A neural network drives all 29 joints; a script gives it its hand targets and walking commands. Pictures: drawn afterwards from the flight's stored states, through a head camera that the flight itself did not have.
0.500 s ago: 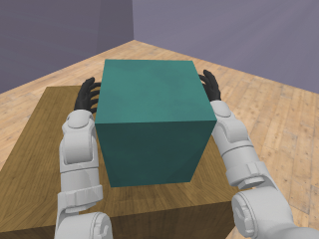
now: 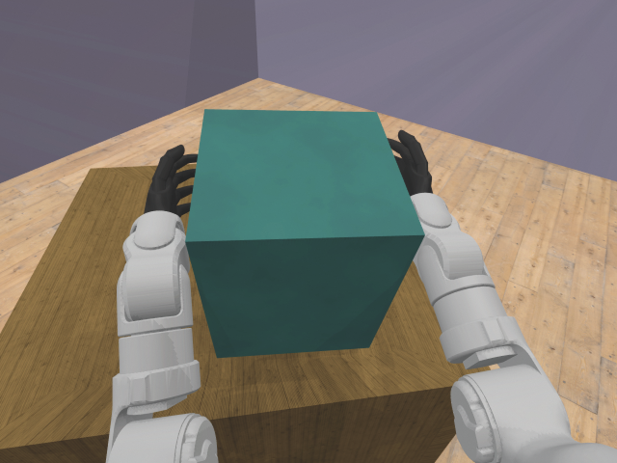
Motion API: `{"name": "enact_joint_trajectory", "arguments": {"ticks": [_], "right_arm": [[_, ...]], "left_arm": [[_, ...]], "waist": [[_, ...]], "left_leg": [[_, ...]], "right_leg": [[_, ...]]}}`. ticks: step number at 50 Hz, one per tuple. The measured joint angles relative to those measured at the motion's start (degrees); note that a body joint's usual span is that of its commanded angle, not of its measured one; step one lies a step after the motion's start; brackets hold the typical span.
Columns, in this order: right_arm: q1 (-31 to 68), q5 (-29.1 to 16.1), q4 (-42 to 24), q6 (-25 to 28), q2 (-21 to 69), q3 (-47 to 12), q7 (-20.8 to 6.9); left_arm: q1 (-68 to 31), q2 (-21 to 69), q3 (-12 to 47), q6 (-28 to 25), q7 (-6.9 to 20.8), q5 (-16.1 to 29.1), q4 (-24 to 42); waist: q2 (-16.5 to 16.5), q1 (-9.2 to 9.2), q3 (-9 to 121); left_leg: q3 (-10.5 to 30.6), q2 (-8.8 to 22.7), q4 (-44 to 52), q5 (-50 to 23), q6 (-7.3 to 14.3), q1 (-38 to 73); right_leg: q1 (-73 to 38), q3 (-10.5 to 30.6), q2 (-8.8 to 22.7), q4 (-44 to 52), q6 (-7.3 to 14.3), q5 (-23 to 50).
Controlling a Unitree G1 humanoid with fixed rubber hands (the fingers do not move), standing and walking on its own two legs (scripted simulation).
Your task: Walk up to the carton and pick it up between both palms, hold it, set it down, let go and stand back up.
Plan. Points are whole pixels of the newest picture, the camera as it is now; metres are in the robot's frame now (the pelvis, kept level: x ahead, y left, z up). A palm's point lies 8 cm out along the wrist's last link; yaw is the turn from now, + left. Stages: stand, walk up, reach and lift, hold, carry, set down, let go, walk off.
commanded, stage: hold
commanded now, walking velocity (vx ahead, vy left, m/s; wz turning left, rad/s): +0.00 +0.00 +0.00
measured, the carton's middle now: (294, 239) +0.34 +0.01 +0.15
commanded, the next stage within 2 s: none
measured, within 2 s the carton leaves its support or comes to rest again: neither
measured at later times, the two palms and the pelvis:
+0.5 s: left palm (165, 216) +0.35 +0.16 +0.19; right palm (408, 196) +0.37 -0.14 +0.20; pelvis +0.00 +0.00 +0.00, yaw +0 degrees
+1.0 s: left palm (166, 212) +0.35 +0.16 +0.20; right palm (412, 193) +0.36 -0.14 +0.21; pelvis +0.00 +0.00 +0.00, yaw +0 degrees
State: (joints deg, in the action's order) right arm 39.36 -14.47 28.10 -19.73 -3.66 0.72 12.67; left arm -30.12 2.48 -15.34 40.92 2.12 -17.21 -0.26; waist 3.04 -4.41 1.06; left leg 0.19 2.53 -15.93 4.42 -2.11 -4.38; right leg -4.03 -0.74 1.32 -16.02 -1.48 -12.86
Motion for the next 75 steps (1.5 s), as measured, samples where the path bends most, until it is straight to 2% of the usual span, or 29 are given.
{"name": "enact_joint_trajectory", "arguments": {"ticks": [5, 11, 33, 39, 46, 54, 63, 75], "right_arm": [[2.3, 1.6, 3.6, -0.8, 0.4, 1.4, -0.9], [0.7, 0.7, 2.1, -0.4, 0.7, 0.4, -0.1], [-0.3, -0.4, -0.2, -0.3, 0.2, -0.4, 0.1], [0.8, 1.0, 1.7, -0.8, 0.6, 1.0, -0.6], [-0.5, -0.1, -0.7, -0.4, 0.0, -0.6, 0.3], [0.7, 0.0, 1.5, -1.1, 0.4, 0.3, 0.2], [1.7, 0.9, 3.1, -0.3, 0.4, 1.0, -0.4], [0.1, 0.0, 1.2, 0.0, 0.3, 0.2, 0.0]], "left_arm": [[-1.9, 0.2, -1.5, 0.6, 1.2, -1.6, -2.8], [-0.3, -0.2, -0.9, 0.6, 1.4, -0.8, -1.3], [0.9, -0.3, 0.4, 1.1, 0.4, -0.4, 1.5], [-0.3, -0.1, -0.3, 1.2, 0.6, -0.9, -0.8], [0.8, -0.2, 0.1, 0.5, 0.5, 0.0, 0.9], [-0.1, 0.2, -1.1, 1.0, 1.6, -1.2, -0.8], [-1.5, -0.4, -0.6, 0.9, 1.2, -1.2, -2.3], [0.2, -0.2, 0.0, 0.6, 0.5, -0.3, -0.6]], "waist": [[0.1, 0.4, -0.4], [0.5, -0.36, -0.4], [0.9, -0.27, -0.6], [0.5, -0.08, -0.7], [0.0, -0.38, -0.3], [0.4, -0.16, -0.3], [0.6, 0.2, -0.8], [0.7, -0.35, -0.3]], "left_leg": [[0.0, -0.2, 0.6, -0.2, 0.1, 0.9], [0.4, -0.2, 0.2, 0.0, -0.1, 0.8], [0.1, -0.1, 0.0, 0.2, -0.2, 0.3], [0.1, -0.1, 0.1, 0.2, -0.1, 0.6], [0.3, -0.1, 0.0, 0.2, -0.1, 0.4], [0.0, -0.3, 0.3, 0.2, 0.1, 1.3], [-0.1, -0.2, 0.2, -0.1, 0.1, 0.2], [0.2, -0.2, -0.3, 0.3, 0.0, 0.2]], "right_leg": [[-0.5, 0.0, 0.2, -0.4, 0.1, -0.4], [-1.0, -0.5, 0.2, 0.2, 0.0, -0.2], [-0.5, -0.2, 0.1, 0.2, 0.1, -0.2], [-0.5, -0.2, 0.1, -0.3, 0.1, -0.5], [-0.6, -0.4, 0.0, 0.3, 0.0, -0.2], [-1.2, -0.1, 0.3, 0.2, -0.1, -0.3], [-0.1, 0.0, 0.2, -0.2, 0.0, -0.1], [-0.5, -0.2, 0.2, 0.0, 0.0, -0.3]]}}
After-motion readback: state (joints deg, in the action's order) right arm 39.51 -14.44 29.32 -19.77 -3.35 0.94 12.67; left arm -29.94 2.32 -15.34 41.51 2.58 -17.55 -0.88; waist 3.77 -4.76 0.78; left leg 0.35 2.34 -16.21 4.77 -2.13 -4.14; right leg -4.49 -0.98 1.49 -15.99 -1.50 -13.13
